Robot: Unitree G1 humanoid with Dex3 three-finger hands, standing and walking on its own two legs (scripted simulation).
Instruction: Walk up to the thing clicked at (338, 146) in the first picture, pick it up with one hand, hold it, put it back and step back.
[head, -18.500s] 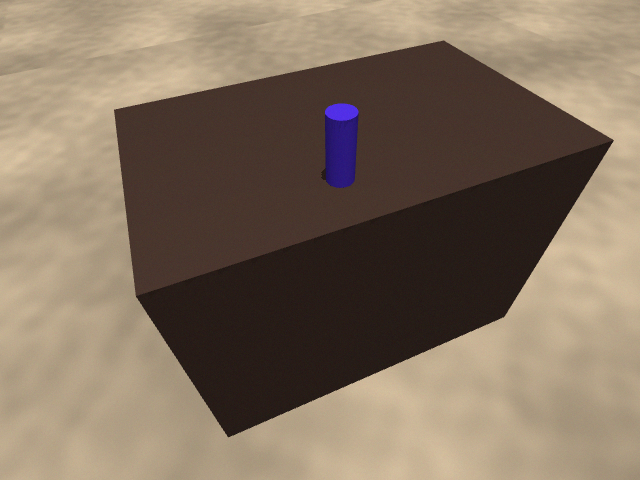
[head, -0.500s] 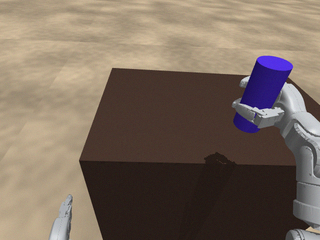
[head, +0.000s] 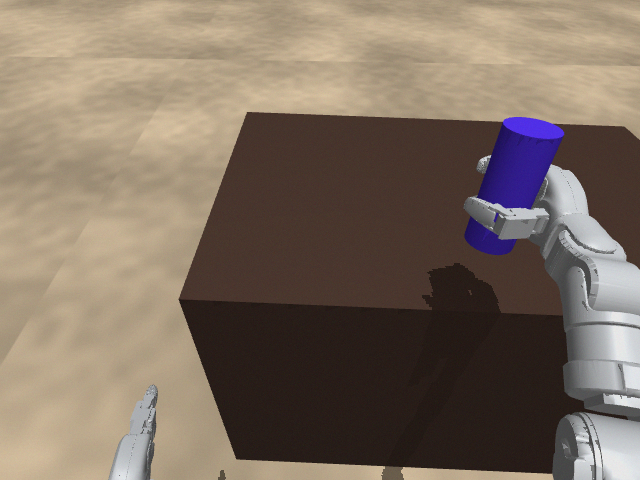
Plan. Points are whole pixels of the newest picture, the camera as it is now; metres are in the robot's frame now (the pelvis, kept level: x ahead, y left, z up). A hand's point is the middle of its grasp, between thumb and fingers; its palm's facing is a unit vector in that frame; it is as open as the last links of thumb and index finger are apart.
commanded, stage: crouch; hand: right
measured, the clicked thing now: (508, 189) +0.41 -0.17 +0.21
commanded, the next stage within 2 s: lower in 0.98 s
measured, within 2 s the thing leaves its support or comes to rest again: rests again in 1.96 s
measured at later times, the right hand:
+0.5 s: hand (480, 191) +0.47 -0.17 +0.16, palm faces +0.05 +1.00 +0.00, open 8.4 cm
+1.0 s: hand (469, 191) +0.50 -0.17 +0.14, palm faces +0.03 +1.00 +0.00, open 8.4 cm
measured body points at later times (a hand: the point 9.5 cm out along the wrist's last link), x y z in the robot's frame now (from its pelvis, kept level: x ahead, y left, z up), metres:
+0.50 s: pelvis +0.00 -0.01 +0.00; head +0.03 +0.00 +0.45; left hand +0.15 +0.24 -0.07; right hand +0.46 -0.22 +0.16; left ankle +0.01 +0.13 -0.73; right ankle +0.04 -0.14 -0.73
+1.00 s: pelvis +0.02 -0.01 -0.01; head +0.06 -0.01 +0.44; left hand +0.16 +0.25 -0.06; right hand +0.50 -0.22 +0.14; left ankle +0.01 +0.13 -0.73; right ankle +0.04 -0.14 -0.73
